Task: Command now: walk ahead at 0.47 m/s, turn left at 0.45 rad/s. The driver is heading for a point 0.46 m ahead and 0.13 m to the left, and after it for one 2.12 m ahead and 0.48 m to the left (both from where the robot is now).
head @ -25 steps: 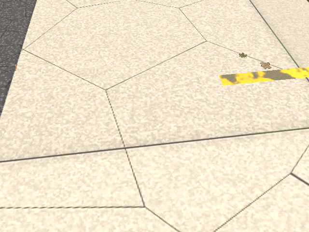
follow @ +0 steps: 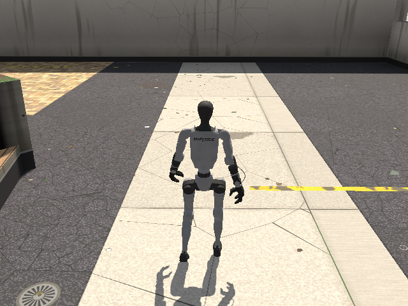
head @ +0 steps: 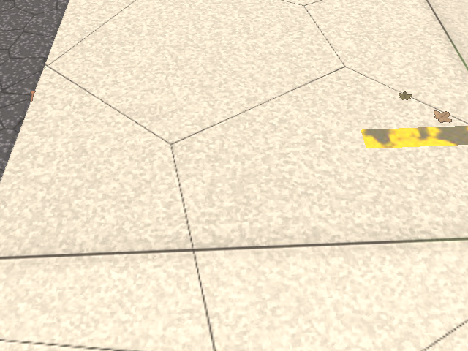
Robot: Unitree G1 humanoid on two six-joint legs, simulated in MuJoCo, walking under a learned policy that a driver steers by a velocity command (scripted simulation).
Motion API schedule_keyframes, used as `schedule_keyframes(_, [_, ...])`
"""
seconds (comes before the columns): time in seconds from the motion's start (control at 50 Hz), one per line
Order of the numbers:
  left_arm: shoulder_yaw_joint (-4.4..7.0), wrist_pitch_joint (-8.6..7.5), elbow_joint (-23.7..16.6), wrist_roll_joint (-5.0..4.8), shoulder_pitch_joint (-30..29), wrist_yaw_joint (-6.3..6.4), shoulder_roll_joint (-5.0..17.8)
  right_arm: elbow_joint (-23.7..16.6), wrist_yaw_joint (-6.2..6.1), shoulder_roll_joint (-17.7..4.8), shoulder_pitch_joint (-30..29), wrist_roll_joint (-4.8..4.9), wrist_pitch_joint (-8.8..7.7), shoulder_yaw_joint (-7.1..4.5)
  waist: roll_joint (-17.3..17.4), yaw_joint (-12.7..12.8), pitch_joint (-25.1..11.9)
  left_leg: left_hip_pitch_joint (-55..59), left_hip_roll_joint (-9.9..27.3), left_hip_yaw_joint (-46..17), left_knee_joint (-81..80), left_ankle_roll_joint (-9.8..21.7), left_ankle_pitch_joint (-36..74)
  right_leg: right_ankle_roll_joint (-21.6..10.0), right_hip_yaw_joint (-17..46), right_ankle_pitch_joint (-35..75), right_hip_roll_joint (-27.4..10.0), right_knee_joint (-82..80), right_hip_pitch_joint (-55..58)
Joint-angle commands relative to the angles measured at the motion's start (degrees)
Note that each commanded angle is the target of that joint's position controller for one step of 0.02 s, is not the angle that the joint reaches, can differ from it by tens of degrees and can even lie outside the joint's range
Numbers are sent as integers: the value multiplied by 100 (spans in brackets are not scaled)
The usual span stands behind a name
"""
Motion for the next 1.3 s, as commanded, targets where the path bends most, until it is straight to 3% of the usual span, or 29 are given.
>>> schedule_keyframes(0.02, [137,-97,42,99,387,-3,509,-491,-44,-424,-50,-31,-8,-183,-922,269,-278,-1762,638,-217,572,169,671,-746,1895,-858,-1609,-2185,1347])
schedule_keyframes(0.06, [151,-140,139,92,293,20,476,-553,-29,-247,-41,-27,137,-196,-884,132,-170,-1538,717,-158,345,164,771,-785,1312,-470,-1538,-2438,972])
schedule_keyframes(0.12, [232,-177,274,112,448,121,731,-834,-25,-295,-502,-80,252,-237,-586,112,31,-2052,779,-227,-119,54,1308,-955,879,-194,-1676,-2690,1012])
schedule_keyframes(0.24, [318,-89,364,79,797,252,1037,-1193,212,-235,-1528,-118,189,-158,-353,408,228,-2193,686,199,-1760,-59,2536,-836,-205,348,-1590,-2720,1467])
schedule_keyframes(0.34, [412,79,472,-63,1235,212,1277,-1595,373,-322,-2192,-105,213,-111,-361,631,395,-2167,532,601,-2597,167,1934,-679,-595,604,-1787,-2297,2328])
schedule_keyframes(0.38, [458,158,448,-120,1181,195,1415,-1675,399,-490,-2023,-112,232,-179,-507,448,201,-1696,235,902,-2731,369,1347,-568,-764,2044,-1808,-1625,2562])
schedule_keyframes(0.42, [418,252,377,-156,1006,189,1352,-1297,350,-963,-509,-71,242,-480,-394,-388,-681,459,-447,1274,-3166,711,1520,-266,-1179,3787,-1438,585,2059])
schedule_keyframes(0.44, [290,229,239,21,1078,198,1054,-1064,229,-1617,513,-29,286,-728,414,-715,-1226,2157,260,-105,-3404,1096,1356,92,-1256,2146,-1155,2588,586])
schedule_keyframes(0.46, [51,57,-126,177,1369,158,265,-1157,228,-2168,245,-20,205,-752,1728,6,-1692,3492,1488,-3508,-4392,2096,-124,408,-401,-2332,49,4333,-1746])
schedule_keyframes(0.48, [131,-152,-182,-74,705,119,800,-1385,293,-1628,185,-110,78,-575,780,-358,-1926,3514,1787,-4167,-5064,2063,230,297,703,-2379,9,4847,-2274])
schedule_keyframes(0.5, [185,-253,-299,-250,368,101,995,-1391,319,-1338,-73,-195,-13,-475,517,-303,-1288,3123,1696,-3284,-4935,1841,1509,157,675,-1861,-197,4768,-2638])
schedule_keyframes(0.54, [222,-255,-78,6,559,195,1003,-1562,273,-930,-873,-180,-24,-360,-22,174,-811,1662,1238,-1711,-4654,1469,3664,126,705,-1151,-673,3911,-1859])
schedule_keyframes(0.56, [255,-156,-17,20,705,191,1037,-1663,232,-778,-1091,-249,-12,-298,83,351,-814,1170,1126,-1349,-4700,1395,4295,141,740,-1023,-776,3731,-1389])
schedule_keyframes(0.66, [179,152,-36,103,608,219,691,-1543,62,-918,-991,-233,-14,-298,77,457,-733,645,784,-397,-4836,1296,5734,414,516,-51,-526,2431,-1081])
schedule_keyframes(0.78, [99,105,-138,62,-90,71,648,-1284,-42,-836,-844,-263,115,-211,319,93,-712,929,665,-205,-4725,947,4948,363,479,1423,-272,465,-542])
schedule_keyframes(0.84, [123,55,-131,114,-136,19,768,-1136,-22,-743,-903,-270,141,-157,349,115,-559,1201,836,-478,-4353,966,4872,178,526,903,-235,103,-533])
schedule_keyframes(0.88, [153,-3,-2,175,206,2,838,-1063,-27,-679,-997,-220,171,-116,279,363,-612,1262,715,-548,-3844,784,4709,-34,460,1259,-166,-589,1])
schedule_keyframes(0.9, [190,-28,89,220,439,17,1019,-1026,-29,-645,-856,-270,154,-102,17,405,-815,1142,407,-368,-3497,530,4427,-198,669,3079,-371,-791,699])
schedule_keyframes(0.92, [219,-18,79,269,388,41,1295,-1002,-17,-589,-338,-388,100,-99,-510,4,-1209,636,-34,-224,-3085,269,3334,-591,1166,4789,-860,-343,1702])
schedule_keyframes(0.94, [138,70,132,239,482,60,979,-858,-41,-487,-53,-385,106,-57,-934,34,-1631,164,-250,-75,-2548,-49,1962,-1271,1710,4952,-1331,-208,2313])
schedule_keyframes(0.96, [63,179,162,139,550,68,681,-884,-61,-597,-377,-361,169,-76,-1126,229,-1607,-67,-393,51,-2173,-241,750,-1598,2210,4255,-1570,-481,2194])
schedule_keyframes(0.98, [31,251,160,84,484,57,696,-1015,-83,-635,-706,-293,267,-99,-1273,272,-1382,-413,-464,61,-1809,-300,-581,-1702,2670,3349,-1693,-815,2002])
schedule_keyframes(1.04, [237,303,38,31,313,87,1370,-1105,-170,-795,-1076,-211,540,-196,-934,358,-906,-1050,-378,-116,-814,-375,-1096,-1463,3113,1086,-1677,-1422,1467])
schedule_keyframes(1.12, [309,528,-105,-19,-68,277,1196,-923,-230,-517,-959,-164,480,-174,-1035,259,-828,-467,-430,100,-1943,-438,-176,-985,2453,-27,-1020,-1689,762])
schedule_keyframes(1.22, [355,712,-222,-113,-145,387,1163,-697,-99,-520,-498,-186,365,-207,-1115,6,-910,796,-555,347,-3800,-170,1202,-645,2305,-702,-669,-1553,104])
schedule_keyframes(1.24, [317,729,-256,-122,-83,397,1034,-680,-100,-732,-332,-232,365,-269,-843,-47,-832,1234,-171,98,-4254,37,1132,-383,2101,-1122,-433,-1181,-416])
schedule_keyframes(1.26, [232,719,-383,-89,-80,365,690,-742,-150,-1278,-248,-374,391,-397,447,28,-699,1510,1157,-1352,-4913,588,559,-35,1375,-1747,186,237,-1401])
schedule_keyframes(1.28, [272,640,-535,-61,-122,341,769,-941,-131,-1492,-808,-586,366,-427,1514,148,-415,561,2143,-2560,-5338,1290,1055,152,945,-2264,551,1556,-1639])
schedule_keyframes(1.3, [419,607,-361,-57,92,318,1186,-1187,-181,-1080,-1296,-637,287,-300,930,338,-427,408,1987,-2175,-5237,1352,1550,178,1303,-2058,343,2555,-1376])
Next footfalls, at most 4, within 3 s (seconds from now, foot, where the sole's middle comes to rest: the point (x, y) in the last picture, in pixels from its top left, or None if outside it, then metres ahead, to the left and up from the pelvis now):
0.42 left None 0.33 0.20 -0.76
0.90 right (211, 313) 0.58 0.09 -0.76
1.24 left None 0.42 0.29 -0.76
1.66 right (231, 350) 0.47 0.03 -0.76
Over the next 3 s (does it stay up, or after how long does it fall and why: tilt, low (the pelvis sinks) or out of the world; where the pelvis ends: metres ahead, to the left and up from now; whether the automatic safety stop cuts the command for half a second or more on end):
stays up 0.71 0.20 0.00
